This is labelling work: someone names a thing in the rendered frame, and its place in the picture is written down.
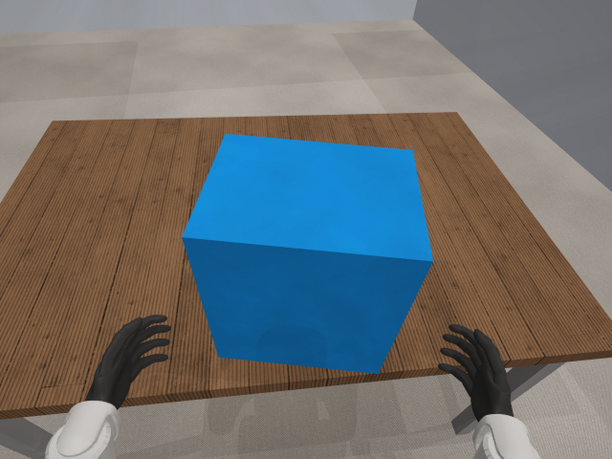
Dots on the robot left forearm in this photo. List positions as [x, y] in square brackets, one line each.
[90, 432]

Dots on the robot right forearm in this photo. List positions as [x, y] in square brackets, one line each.
[499, 436]

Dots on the robot right hand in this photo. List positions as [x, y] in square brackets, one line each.
[486, 380]

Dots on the carton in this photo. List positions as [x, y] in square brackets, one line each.
[308, 253]

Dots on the robot left hand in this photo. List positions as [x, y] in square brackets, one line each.
[121, 362]

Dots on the table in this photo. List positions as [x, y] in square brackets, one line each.
[91, 239]

